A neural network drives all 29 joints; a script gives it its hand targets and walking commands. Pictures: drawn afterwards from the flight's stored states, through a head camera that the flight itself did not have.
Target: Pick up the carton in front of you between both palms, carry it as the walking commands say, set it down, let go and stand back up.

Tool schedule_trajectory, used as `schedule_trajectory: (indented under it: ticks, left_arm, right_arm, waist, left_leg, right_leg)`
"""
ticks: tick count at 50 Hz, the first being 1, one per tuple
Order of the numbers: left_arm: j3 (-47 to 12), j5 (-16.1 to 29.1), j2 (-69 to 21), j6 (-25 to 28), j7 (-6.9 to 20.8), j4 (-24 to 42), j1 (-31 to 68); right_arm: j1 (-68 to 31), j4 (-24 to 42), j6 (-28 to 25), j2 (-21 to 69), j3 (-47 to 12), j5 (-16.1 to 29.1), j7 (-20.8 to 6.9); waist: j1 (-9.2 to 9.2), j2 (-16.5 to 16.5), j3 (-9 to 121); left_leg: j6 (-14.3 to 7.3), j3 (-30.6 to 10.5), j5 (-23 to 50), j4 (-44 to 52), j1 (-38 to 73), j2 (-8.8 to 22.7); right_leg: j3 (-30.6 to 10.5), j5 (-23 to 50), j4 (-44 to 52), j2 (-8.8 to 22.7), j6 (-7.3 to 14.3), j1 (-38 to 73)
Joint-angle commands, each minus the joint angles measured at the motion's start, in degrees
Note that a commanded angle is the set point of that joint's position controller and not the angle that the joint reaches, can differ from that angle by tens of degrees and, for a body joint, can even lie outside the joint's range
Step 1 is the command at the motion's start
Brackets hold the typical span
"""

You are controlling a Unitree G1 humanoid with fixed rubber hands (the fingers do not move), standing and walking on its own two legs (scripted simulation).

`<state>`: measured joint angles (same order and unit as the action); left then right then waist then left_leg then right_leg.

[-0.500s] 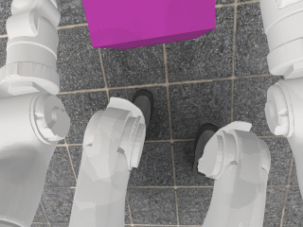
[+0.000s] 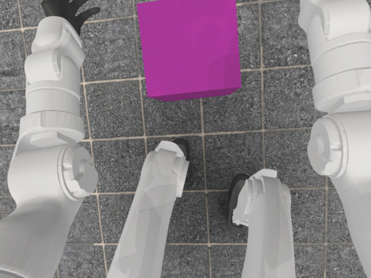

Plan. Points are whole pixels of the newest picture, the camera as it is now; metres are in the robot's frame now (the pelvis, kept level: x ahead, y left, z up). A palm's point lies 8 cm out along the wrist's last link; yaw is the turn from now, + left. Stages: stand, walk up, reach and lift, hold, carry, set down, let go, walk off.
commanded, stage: set down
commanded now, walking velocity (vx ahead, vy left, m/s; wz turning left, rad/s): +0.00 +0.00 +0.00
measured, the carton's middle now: (192, 58) +0.52 +0.14 -0.36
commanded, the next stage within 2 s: let go in 0.40 s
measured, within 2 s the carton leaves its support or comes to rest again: neither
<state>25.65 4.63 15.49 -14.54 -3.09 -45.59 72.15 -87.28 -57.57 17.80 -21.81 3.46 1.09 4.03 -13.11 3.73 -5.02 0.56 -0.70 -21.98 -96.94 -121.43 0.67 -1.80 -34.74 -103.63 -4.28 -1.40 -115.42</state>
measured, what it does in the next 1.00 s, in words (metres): rises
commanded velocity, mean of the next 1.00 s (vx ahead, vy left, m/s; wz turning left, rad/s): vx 0.00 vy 0.00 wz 0.00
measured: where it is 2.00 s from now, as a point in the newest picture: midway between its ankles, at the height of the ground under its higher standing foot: (204, 195)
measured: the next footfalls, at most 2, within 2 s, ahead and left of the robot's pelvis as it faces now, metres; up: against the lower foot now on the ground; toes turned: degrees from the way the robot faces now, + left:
none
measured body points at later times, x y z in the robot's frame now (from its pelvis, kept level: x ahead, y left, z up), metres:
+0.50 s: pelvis +0.03 +0.01 +0.13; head +0.34 +0.04 +0.45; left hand +0.48 +0.33 +0.04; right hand +0.62 -0.04 +0.04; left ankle +0.14 +0.12 -0.45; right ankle +0.07 -0.12 -0.45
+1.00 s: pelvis +0.08 +0.03 +0.24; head +0.26 +0.05 +0.66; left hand +0.34 +0.30 +0.15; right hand +0.44 -0.11 +0.14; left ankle +0.14 +0.12 -0.45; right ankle +0.07 -0.12 -0.45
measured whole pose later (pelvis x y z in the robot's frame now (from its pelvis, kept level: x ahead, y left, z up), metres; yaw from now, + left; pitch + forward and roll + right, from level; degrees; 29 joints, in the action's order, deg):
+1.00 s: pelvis +0.08 +0.03 +0.24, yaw +1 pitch +23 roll -1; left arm 7.0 -0.4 12.9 -4.0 7.4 -29.5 12.6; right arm -21.9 -34.3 5.5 -3.8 10.7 -7.0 7.3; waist -7.9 0.4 -0.1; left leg -2.1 0.3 -12.3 -41.9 -53.1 -1.3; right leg -3.8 -20.4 -43.3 -0.6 -2.4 -46.5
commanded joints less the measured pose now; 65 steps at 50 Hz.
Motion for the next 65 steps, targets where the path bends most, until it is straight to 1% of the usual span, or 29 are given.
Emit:
schedule_trajectory:
  ticks: [1,5,10,16,19,21,23,25,27,29,31,34,36,38,42,45,48,52,55,57,61,65]
  left_arm:
    - [0.83,0.38,9.9,-0.11,0.72,8.76,10.33]
    - [0.74,0.3,9.19,-0.91,1.3,10.17,8.08]
    - [1.08,-1.0,7.87,-0.99,1.86,10.73,5.67]
    - [1.9,-2.9,6.66,-0.24,2.5,11.04,3.34]
    - [2.42,-3.79,5.86,0.16,2.91,10.21,2.44]
    - [2.61,-4.53,5.0,0.53,3.4,9.84,1.32]
    - [2.54,-5.38,4.27,0.92,4.2,10.04,-0.84]
    - [2.28,-6.42,3.68,1.47,5.28,10.91,-4.45]
    - [1.78,-7.65,3.38,2.25,6.57,12.3,-9.01]
    - [0.77,-8.84,3.44,3.05,7.93,13.94,-13.87]
    - [-0.69,-9.79,3.94,3.79,9.19,15.8,-18.79]
    - [-3.45,-10.16,4.96,4.9,10.64,18.56,-25.16]
    - [-5.68,-9.85,5.03,5.63,11.46,19.46,-29.64]
    - [-8.06,-9.3,4.63,6.36,12.16,19.65,-34.53]
    - [-12.52,-7.61,3.59,8.43,12.43,19.06,-44.42]
    - [-15.56,-5.97,2.73,10.38,11.62,19.51,-51.16]
    - [-18.21,-4.63,1.66,11.94,10.32,21.42,-57.59]
    - [-21.1,-3.51,0.84,13.11,8.73,24.75,-66.3]
    - [-22.62,-3.02,0.74,13.54,7.81,27.51,-72.8]
    - [-23.28,-2.67,0.85,13.74,7.45,28.76,-76.1]
    - [-23.85,-2.17,1.18,13.95,7.28,29.25,-80.04]
    - [-23.51,-2.34,1.67,13.69,7.47,28.17,-81.93]
  right_arm:
    - [-18.33,10.21,0.11,-3.29,0.62,-0.83,0.14]
    - [-15.92,11.52,0.8,-2.88,1.66,-1.58,0.0]
    - [-12.36,10.26,0.66,-2.2,3.28,-2.55,-0.71]
    - [-9.49,8.94,-0.27,-1.42,4.62,-3.55,-1.69]
    - [-8.6,7.74,-0.66,-0.96,5.18,-4.04,-2.23]
    - [-7.06,7.18,-1.0,-0.27,6.0,-4.85,-2.5]
    - [-4.31,7.48,-1.3,0.87,6.99,-6.11,-2.31]
    - [0.04,8.96,-1.66,2.83,7.95,-7.59,-1.62]
    - [5.65,11.76,-2.15,5.47,8.91,-9.07,-0.45]
    - [11.8,15.87,-2.79,8.42,9.79,-10.31,1.12]
    - [18.38,20.77,-3.56,11.52,10.4,-11.39,2.91]
    - [26.16,28.07,-4.93,14.77,10.38,-11.68,5.13]
    - [30.89,31.46,-5.89,15.91,10.1,-11.48,5.96]
    - [35.77,33.25,-6.81,16.57,9.71,-11.2,6.19]
    - [45.99,32.47,-9.31,16.72,8.62,-9.88,5.24]
    - [52.97,30.29,-11.6,15.83,7.88,-8.68,4.14]
    - [59.87,28.45,-13.74,14.75,7.3,-7.92,3.2]
    - [69.06,27.66,-15.93,13.02,6.75,-7.29,1.9]
    - [75.1,28.69,-17.12,11.82,6.23,-6.93,0.8]
    - [78.37,29.69,-17.74,11.07,5.6,-6.63,0.15]
    - [83.87,31.13,-18.41,10.21,4.01,-5.85,-1.02]
    - [88.28,32.98,-18.11,9.6,2.41,-4.99,-2.26]
  waist:
    - [-6.57,9.8,72.72]
    - [-5.88,9.27,72.92]
    - [-5.25,7.35,70.41]
    - [-5.23,6.08,67.84]
    - [-5.22,5.99,65.26]
    - [-4.59,5.76,64.26]
    - [-3.85,5.33,65.1]
    - [-3.24,4.79,67.01]
    - [-2.7,4.16,68.9]
    - [-2.11,3.48,69.97]
    - [-1.38,2.79,69.5]
    - [-0.45,1.36,64.45]
    - [0.3,0.32,58.94]
    - [1.06,-0.51,53.2]
    - [2.32,-2.94,44.59]
    - [3.39,-5.32,40.25]
    - [4.51,-7.45,36.91]
    - [5.86,-8.93,32.85]
    - [6.54,-8.9,30.19]
    - [7.19,-7.86,27.53]
    - [8.55,-4.32,20.89]
    - [9.92,-0.67,15.97]
  left_leg:
    - [2.67,8.14,25.56,8.79,50.41,-3.17]
    - [2.67,7.91,28.4,12.62,54.04,-3.31]
    - [2.84,7.49,30.49,17.73,59.04,-3.33]
    - [2.86,7.26,32.09,24.24,64.23,-3.33]
    - [2.74,7.29,31.36,27.53,65.03,-3.32]
    - [2.65,7.18,30.88,29.51,65.91,-3.28]
    - [2.51,7.04,31.88,31.28,68.31,-3.28]
    - [2.28,6.79,34.38,33.0,71.99,-3.31]
    - [1.93,6.37,37.52,34.81,76.38,-3.39]
    - [1.39,5.81,40.07,36.76,81.02,-3.52]
    - [0.74,5.05,41.11,38.93,85.66,-3.62]
    - [-0.13,3.83,38.39,42.82,91.34,-3.4]
    - [-0.41,3.11,33.92,45.59,93.71,-3.01]
    - [-0.48,2.31,28.7,48.4,95.3,-2.59]
    - [-0.18,-0.37,20.68,53.57,100.16,-1.73]
    - [0.44,-2.69,18.58,56.81,105.46,-1.19]
    - [1.22,-4.17,20.99,59.07,110.56,-0.95]
    - [2.0,-4.99,27.46,61.0,115.85,-0.81]
    - [2.25,-4.73,32.86,62.31,119.13,-0.89]
    - [2.18,-3.94,34.51,63.4,119.97,-1.16]
    - [1.83,-2.03,31.82,65.86,118.71,-1.84]
    - [1.34,-0.68,29.61,67.76,118.85,-2.81]
  right_leg:
    - [5.09,11.71,13.73,-3.72,-0.59,28.6]
    - [4.88,13.84,17.75,-3.83,-0.58,30.59]
    - [4.5,14.88,23.41,-3.73,-0.47,31.26]
    - [3.99,16.64,30.54,-3.47,-0.55,34.7]
    - [3.7,16.97,34.04,-3.21,-0.65,36.74]
    - [3.52,17.52,36.25,-3.05,-0.75,38.45]
    - [3.33,19.22,38.48,-2.98,-0.93,41.03]
    - [3.08,21.84,40.8,-3.0,-1.18,44.1]
    - [2.82,24.84,43.27,-3.1,-1.46,47.25]
    - [2.59,27.56,45.9,-3.2,-1.84,50.35]
    - [2.31,29.11,48.8,-3.25,-2.22,53.25]
    - [2.05,26.4,53.61,-3.08,-2.36,55.59]
    - [2.19,22.11,56.75,-2.76,-2.15,56.52]
    - [2.43,18.02,59.35,-2.31,-1.86,57.94]
    - [2.62,13.8,62.35,-1.47,-1.22,60.2]
    - [2.62,13.04,63.75,-1.09,-0.58,61.33]
    - [2.61,13.8,65.33,-0.89,0.19,62.99]
    - [2.24,15.88,68.08,-0.63,1.23,67.72]
    - [1.96,17.69,70.94,-0.38,1.77,73.27]
    - [1.76,18.98,73.25,-0.1,1.96,77.68]
    - [1.24,22.04,77.17,1.13,1.78,86.28]
    - [0.24,26.97,80.0,2.66,0.97,92.59]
